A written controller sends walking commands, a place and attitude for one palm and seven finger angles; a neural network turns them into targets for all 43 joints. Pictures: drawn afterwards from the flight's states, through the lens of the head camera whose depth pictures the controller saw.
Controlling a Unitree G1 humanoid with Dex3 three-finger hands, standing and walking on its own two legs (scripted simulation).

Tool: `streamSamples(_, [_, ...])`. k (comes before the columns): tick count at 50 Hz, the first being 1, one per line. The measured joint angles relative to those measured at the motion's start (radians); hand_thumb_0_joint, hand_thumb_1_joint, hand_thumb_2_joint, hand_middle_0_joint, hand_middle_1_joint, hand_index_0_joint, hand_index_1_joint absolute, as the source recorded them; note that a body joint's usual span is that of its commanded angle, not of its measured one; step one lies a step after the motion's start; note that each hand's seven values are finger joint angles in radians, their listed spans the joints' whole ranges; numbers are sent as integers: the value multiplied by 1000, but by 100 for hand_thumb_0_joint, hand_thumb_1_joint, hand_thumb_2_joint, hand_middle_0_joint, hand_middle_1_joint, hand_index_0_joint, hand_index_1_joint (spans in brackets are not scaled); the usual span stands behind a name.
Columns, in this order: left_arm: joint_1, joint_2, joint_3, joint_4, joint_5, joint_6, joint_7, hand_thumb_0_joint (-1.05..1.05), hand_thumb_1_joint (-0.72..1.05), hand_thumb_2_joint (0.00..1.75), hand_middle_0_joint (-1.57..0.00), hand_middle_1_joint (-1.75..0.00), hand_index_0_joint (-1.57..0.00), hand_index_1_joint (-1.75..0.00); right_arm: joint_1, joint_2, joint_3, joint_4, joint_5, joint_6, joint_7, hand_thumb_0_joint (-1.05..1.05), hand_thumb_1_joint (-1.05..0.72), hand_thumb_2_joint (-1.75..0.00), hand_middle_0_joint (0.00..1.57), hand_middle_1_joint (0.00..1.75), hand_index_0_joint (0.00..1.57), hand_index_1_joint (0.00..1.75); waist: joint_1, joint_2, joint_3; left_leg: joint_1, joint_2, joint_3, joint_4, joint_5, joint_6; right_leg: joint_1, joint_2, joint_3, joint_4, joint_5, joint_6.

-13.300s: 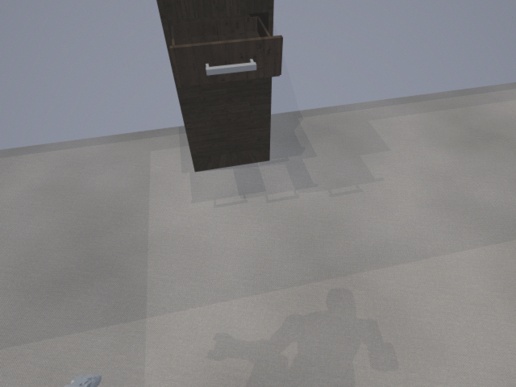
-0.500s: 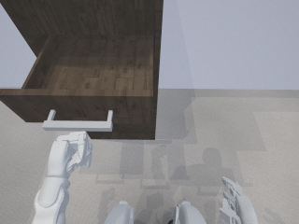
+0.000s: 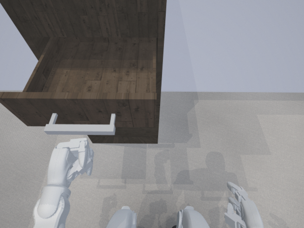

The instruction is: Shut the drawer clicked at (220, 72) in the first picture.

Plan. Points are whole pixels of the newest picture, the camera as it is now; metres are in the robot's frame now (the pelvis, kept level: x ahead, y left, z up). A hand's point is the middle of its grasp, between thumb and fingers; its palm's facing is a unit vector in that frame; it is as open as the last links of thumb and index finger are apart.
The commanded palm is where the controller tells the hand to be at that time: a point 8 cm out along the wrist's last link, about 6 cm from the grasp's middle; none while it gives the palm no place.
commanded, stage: push the drawer shut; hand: left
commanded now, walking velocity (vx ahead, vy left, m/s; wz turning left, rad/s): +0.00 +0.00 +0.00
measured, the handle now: (82, 123) +0.37 +0.21 +0.04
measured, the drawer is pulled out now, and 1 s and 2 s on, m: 0.24 0.14 0.02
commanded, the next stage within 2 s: none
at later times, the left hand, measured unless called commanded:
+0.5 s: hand (93, 141) +0.32 +0.17 +0.04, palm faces +0.01 -1.00 -0.06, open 2.8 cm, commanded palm +0.32 +0.22 +0.04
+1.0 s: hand (99, 118) +0.39 +0.17 +0.04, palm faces +0.03 -1.00 -0.07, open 3.0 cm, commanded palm +0.38 +0.21 +0.04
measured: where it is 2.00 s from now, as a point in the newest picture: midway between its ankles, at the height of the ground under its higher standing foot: outside the picture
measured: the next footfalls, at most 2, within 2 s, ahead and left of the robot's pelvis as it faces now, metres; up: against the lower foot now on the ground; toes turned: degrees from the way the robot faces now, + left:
none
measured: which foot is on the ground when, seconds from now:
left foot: down 0.00-1.00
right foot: down 0.00-1.00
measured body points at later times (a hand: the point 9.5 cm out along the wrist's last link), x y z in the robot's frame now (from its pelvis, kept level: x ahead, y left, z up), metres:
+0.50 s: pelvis -0.01 +0.00 +0.00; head +0.08 +0.00 +0.44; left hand +0.32 +0.22 +0.04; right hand +0.15 -0.24 -0.11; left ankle +0.01 +0.11 -0.65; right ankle +0.03 -0.10 -0.65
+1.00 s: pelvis -0.02 +0.00 +0.00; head +0.08 +0.01 +0.44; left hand +0.38 +0.22 +0.04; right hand +0.09 -0.25 -0.12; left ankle +0.01 +0.11 -0.65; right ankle +0.03 -0.10 -0.65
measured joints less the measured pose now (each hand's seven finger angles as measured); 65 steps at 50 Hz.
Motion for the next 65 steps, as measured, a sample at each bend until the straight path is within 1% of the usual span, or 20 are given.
streamSamples(5, [-57, 6, -1, 31, 4, 1, -2, 2, 90, 90, -140, -160, -140, -160, -12, -2, 5, 7, -1, -2, -7, 1, -90, -90, 20, 30, 20, 30, 4, 1, 2, -16, -2, -6, 13, -1, 0, -12, -3, -5, 11, -2, -1])
streamSamples(10, [-147, 14, 16, 92, 3, 23, -10, 2, 90, 91, -140, -160, -140, -160, -23, 1, 11, 18, 1, 5, -11, 1, -90, -90, 20, 30, 20, 30, 0, -1, 6, -27, -1, -7, 18, 1, -1, -22, -2, -6, 15, 0, -2])
streamSamples(15, [-189, 24, 25, 139, -1, 25, -22, -1, 85, 93, -140, -160, -140, -160, -14, -1, 13, 29, 5, 10, -16, 1, -90, -90, 20, 30, 20, 30, 1, 0, 11, -25, -2, -9, 9, 9, -1, -19, -2, -8, 4, 7, -2])
streamSamples(25, [-325, 36, 32, 262, 10, 19, -6, -5, 80, 95, -140, -160, -140, -160, -5, -11, 15, 74, 6, 8, -26, 1, -90, -90, 20, 30, 21, 30, -3, 0, 20, -45, -7, -15, 11, 23, 1, -34, -7, -13, 3, 20, -2])
streamSamples(35, [-469, 54, 57, 412, 23, 14, 13, -3, 81, 96, -140, -160, -140, -160, 7, -10, 20, 90, 7, 16, -25, 1, -90, -90, 20, 30, 20, 30, -24, -3, 22, -51, -6, -8, -1, 38, 4, -43, -4, -6, -10, 39, -1])
streamSamples(47, [-610, 66, 90, 580, 48, -29, 28, -1, 84, 97, -140, -160, -140, -160, 37, -14, 19, 106, -1, 43, -13, 1, -90, -90, 20, 30, 20, 30, -45, -6, 24, -59, -5, 2, -11, 46, 7, -55, -2, 4, -19, 50, 2])
streamSamples(52, [-669, 79, 111, 646, 56, -42, 26, -1, 84, 97, -140, -160, -140, -160, 44, -15, 18, 114, -5, 56, -10, 1, -90, -90, 20, 30, 20, 30, -53, -6, 27, -70, -4, 3, -10, 47, 8, -66, -1, 5, -19, 53, 2])
streamSamples(65, [-824, 136, 182, 820, 69, -66, -13, -1, 80, 95, -140, -160, -140, -160, 59, -16, 19, 123, -15, 79, -5, 1, -90, -90, 20, 30, 20, 30, -80, -6, 27, -109, 2, 5, 2, 44, 10, -106, 6, 9, -13, 56, 3])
